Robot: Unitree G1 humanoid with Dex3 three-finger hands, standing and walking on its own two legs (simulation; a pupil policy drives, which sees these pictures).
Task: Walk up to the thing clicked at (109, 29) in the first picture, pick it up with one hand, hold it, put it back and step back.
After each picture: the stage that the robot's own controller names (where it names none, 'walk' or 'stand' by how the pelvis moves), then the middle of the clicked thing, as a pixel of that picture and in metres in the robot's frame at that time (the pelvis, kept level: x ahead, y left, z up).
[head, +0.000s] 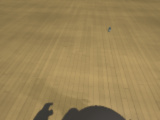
stand; (109, 29) +2.36 -0.39 -0.72
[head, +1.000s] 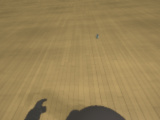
walk; (97, 36) +2.23 +0.08 -0.69
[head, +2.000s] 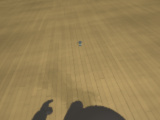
walk; (80, 43) +1.54 +0.45 -0.71
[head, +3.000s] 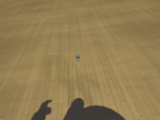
walk; (78, 58) +1.05 +0.37 -0.72
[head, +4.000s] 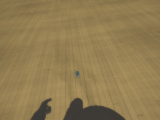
walk; (77, 74) +0.68 +0.29 -0.71
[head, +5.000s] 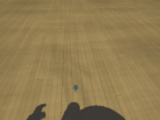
walk; (75, 88) +0.46 +0.21 -0.71
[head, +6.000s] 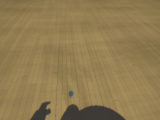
stand; (71, 94) +0.36 +0.22 -0.71
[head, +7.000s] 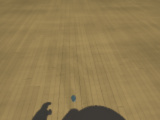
stand; (73, 98) +0.31 +0.20 -0.72
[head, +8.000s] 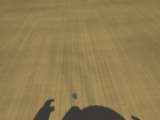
stand; (74, 96) +0.30 +0.21 -0.72
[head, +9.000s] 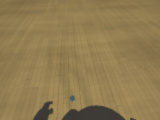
stand; (72, 98) +0.30 +0.22 -0.72
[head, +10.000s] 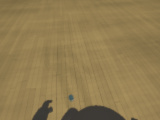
stand; (71, 97) +0.29 +0.24 -0.72
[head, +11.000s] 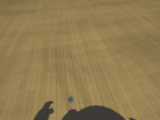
stand; (71, 100) +0.26 +0.24 -0.72
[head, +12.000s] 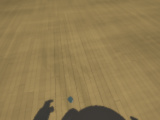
stand; (70, 99) +0.26 +0.25 -0.72
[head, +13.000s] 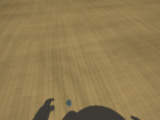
stand; (69, 103) +0.25 +0.25 -0.72
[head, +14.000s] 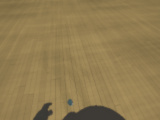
stand; (70, 102) +0.26 +0.24 -0.72
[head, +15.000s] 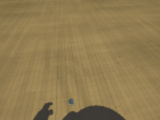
stand; (71, 102) +0.27 +0.23 -0.72
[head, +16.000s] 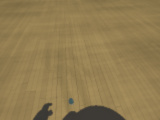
stand; (71, 101) +0.27 +0.23 -0.72
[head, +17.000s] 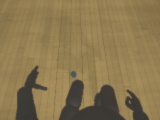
go down; (73, 74) +0.35 +0.19 -0.51
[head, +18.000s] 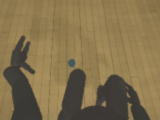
go down; (72, 63) +0.40 +0.20 -0.33
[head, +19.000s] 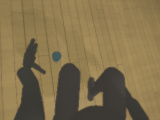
close in; (56, 57) +0.39 +0.22 -0.25
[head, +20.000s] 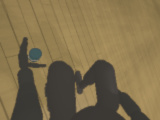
close; (34, 55) +0.39 +0.24 -0.23
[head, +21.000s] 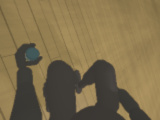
lift; (32, 55) +0.38 +0.25 -0.22
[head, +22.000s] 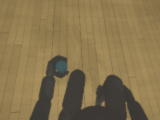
lift; (62, 68) +0.30 +0.23 -0.06
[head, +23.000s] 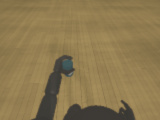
lift; (68, 68) +0.33 +0.18 +0.06
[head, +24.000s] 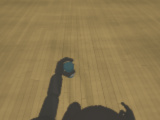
hold; (69, 70) +0.32 +0.17 +0.02
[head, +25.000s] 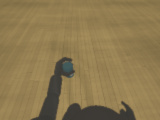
hold; (68, 70) +0.32 +0.18 +0.02
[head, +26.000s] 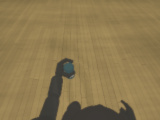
crouch; (69, 71) +0.32 +0.17 +0.00
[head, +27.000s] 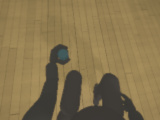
crouch; (64, 57) +0.40 +0.20 -0.09
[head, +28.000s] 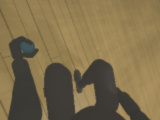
lower; (28, 49) +0.42 +0.26 -0.22
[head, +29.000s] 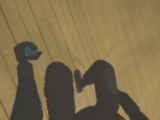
lower; (31, 51) +0.40 +0.25 -0.23
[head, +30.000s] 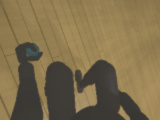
lower; (33, 52) +0.39 +0.26 -0.22
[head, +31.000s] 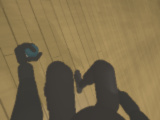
lower; (32, 52) +0.40 +0.25 -0.22
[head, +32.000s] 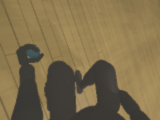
loosen; (33, 53) +0.39 +0.25 -0.22
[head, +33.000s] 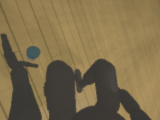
withdraw; (32, 53) +0.38 +0.24 -0.22
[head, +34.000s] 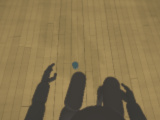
walk; (75, 65) +0.40 +0.18 -0.40
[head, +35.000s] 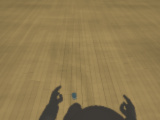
stand; (74, 96) +0.33 +0.17 -0.66
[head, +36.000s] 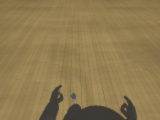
stand; (73, 97) +0.33 +0.18 -0.66
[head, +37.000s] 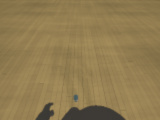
stand; (75, 98) +0.35 +0.17 -0.71
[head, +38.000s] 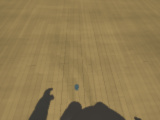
walk; (76, 87) +0.37 +0.14 -0.70
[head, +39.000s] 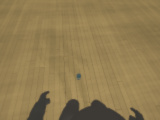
walk; (78, 76) +0.50 +0.13 -0.71
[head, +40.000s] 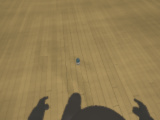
walk; (77, 61) +0.77 +0.27 -0.69
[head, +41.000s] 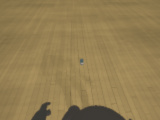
stand; (81, 61) +0.96 +0.21 -0.71
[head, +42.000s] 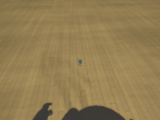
stand; (80, 62) +0.97 +0.22 -0.72
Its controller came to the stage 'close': yes
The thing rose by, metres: 0.72
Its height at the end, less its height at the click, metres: +0.00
